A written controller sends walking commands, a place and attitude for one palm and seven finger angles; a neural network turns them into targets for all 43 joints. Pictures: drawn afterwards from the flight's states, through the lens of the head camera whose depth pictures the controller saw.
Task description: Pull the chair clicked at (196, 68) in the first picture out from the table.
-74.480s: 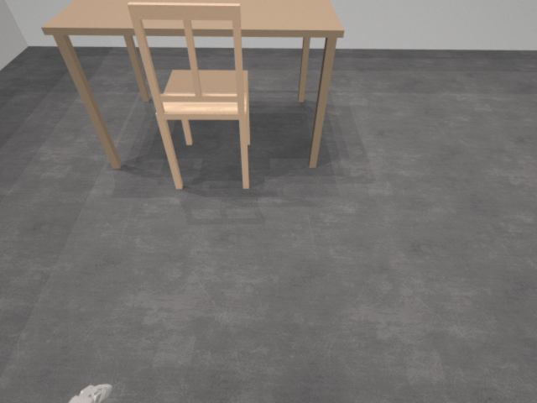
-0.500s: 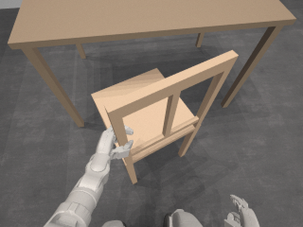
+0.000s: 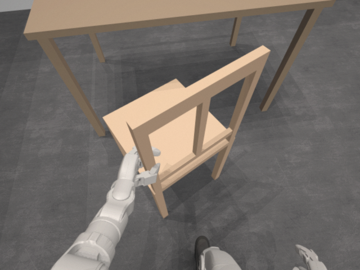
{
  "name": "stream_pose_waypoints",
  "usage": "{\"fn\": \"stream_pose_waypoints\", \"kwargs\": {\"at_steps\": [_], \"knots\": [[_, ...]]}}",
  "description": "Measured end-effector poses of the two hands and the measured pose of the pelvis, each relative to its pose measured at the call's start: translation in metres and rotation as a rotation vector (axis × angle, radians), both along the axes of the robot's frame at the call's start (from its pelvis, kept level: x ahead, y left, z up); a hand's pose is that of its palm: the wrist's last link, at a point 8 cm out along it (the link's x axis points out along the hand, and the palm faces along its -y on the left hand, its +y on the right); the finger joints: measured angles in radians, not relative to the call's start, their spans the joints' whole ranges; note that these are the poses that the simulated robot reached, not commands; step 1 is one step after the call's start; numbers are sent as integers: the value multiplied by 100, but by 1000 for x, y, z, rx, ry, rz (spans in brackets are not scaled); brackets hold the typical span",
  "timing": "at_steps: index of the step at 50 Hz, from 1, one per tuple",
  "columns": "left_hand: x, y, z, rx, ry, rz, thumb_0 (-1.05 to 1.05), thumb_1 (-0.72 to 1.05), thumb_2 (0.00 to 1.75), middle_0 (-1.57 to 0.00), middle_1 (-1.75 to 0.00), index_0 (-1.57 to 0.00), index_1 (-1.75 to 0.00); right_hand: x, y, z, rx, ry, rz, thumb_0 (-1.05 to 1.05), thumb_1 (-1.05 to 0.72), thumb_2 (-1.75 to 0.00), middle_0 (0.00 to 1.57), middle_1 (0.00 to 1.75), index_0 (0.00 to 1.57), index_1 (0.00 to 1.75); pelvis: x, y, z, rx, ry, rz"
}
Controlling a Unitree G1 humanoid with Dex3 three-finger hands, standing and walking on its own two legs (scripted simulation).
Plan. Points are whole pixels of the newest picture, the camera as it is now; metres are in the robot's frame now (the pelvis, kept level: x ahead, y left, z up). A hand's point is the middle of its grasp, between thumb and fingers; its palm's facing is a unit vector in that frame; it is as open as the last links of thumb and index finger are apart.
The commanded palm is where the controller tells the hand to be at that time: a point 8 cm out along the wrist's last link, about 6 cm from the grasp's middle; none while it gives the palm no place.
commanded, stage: step backward, pulling the chair out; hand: left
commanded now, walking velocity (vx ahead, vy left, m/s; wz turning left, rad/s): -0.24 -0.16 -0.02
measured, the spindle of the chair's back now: (199, 129) +0.47 -0.07 -0.08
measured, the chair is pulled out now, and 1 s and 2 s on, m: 0.35 0.47 0.47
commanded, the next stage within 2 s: stop walking, hand still on the chair in 0.02 s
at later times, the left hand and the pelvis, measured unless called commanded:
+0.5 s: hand (138, 223) +0.22 +0.09 -0.06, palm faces -0.15 -0.97 -0.18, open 6.0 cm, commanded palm +0.21 +0.15 -0.06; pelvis -0.08 +0.01 +0.00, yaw -1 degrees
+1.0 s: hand (134, 227) +0.22 +0.10 -0.06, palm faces -0.19 -0.97 -0.17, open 6.2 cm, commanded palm +0.21 +0.16 -0.06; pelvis -0.07 +0.02 +0.01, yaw -2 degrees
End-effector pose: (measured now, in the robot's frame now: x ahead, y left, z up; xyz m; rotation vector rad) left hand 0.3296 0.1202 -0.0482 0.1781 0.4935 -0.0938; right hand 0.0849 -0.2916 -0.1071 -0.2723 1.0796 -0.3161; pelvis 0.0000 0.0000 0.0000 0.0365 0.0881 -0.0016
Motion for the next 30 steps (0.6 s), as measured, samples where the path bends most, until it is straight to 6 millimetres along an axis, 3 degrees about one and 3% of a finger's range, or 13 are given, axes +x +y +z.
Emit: {"fn": "stream_pose_waypoints", "kwargs": {"at_steps": [6, 10, 13, 17, 22, 30], "knots": [[-40, 10, 1, -14, -4, -68, 2, 63, 73, -5, -120, -40, -134, -38, 31, 7, 8, -19, -25, 0, -91, -90, 20, 30, 19, 30, -27, 17, 2, -19, -28, -15], [-64, 18, 6, 25, 39, -97, 5, 62, 74, -8, -119, -43, -138, -59, 63, -6, 127, 21, -17, 0, -90, -90, 20, 30, 19, 30, -32, 17, 8, -76, -49, 2], [-77, 23, 5, 43, 21, -93, 5, 58, 75, -12, -120, -46, -140, -69, 77, -21, 197, 40, 4, 0, -91, -90, 20, 30, 20, 30, -39, 10, 2, -73, -67, -13], [-93, 24, 7, 59, 31, -68, 6, 58, 77, -12, -120, -47, -141, -70, 68, -23, 186, 15, 6, -1, -94, -90, 20, 31, 20, 30, -56, 6, 3, -70, -85, -4], [-109, 26, 7, 44, 44, -21, 7, 58, 78, -10, -119, -48, -140, -69, 49, -11, 111, -33, 15, 0, -92, -90, 20, 30, 20, 30, -72, 7, 3, -40, -95, 5], [-126, 29, 8, 32, 60, -8, 8, 59, 77, -10, -119, -48, -141, -72, 42, 6, 51, -106, -14, 0, -91, -90, 20, 30, 20, 30, -72, 16, 5, -35, -103, -24]]}}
